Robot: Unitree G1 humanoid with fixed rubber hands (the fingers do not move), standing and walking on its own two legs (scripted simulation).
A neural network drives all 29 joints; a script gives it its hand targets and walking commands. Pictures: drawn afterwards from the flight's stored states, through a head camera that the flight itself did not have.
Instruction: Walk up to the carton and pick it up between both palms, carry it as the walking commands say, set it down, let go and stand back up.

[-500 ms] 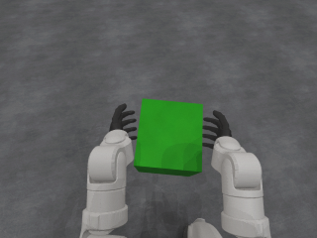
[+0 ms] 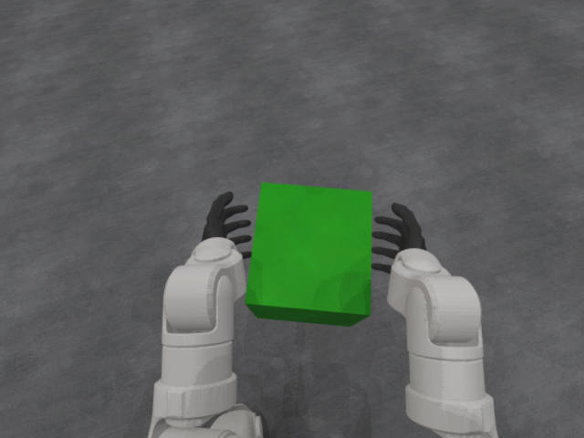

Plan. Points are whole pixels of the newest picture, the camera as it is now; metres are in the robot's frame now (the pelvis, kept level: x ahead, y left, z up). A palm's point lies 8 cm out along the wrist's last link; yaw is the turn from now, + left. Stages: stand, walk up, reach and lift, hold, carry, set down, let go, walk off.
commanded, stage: carry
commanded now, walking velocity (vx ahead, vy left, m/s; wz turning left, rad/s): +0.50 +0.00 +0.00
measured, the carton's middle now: (309, 260) +0.36 -0.01 +0.00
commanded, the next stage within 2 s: none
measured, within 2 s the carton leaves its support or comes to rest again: neither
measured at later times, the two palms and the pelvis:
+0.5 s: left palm (223, 101) +0.65 +0.13 +0.09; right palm (352, 95) +0.66 -0.11 +0.08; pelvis +0.34 -0.01 -0.02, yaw +1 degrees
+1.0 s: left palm (248, 30) +0.91 +0.09 +0.09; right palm (353, 27) +0.90 -0.14 +0.09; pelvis +0.59 -0.02 -0.02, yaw +0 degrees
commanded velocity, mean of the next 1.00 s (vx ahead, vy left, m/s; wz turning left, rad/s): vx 0.22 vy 0.00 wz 0.00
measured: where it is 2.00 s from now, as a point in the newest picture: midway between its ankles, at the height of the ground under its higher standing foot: (314, 306)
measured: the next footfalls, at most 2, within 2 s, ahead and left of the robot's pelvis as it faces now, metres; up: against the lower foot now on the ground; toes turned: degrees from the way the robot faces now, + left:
left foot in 0.12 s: +0.26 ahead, +0.13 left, +0.00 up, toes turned +11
right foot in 0.50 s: +0.52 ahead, -0.12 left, +0.00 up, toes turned -8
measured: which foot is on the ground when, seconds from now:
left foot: up 0.00-0.10, down 0.12-0.56, up 0.58-0.88, down 0.90-1.00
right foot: down 0.00-0.16, up 0.18-0.48, down 0.50-0.96, up 0.98-1.00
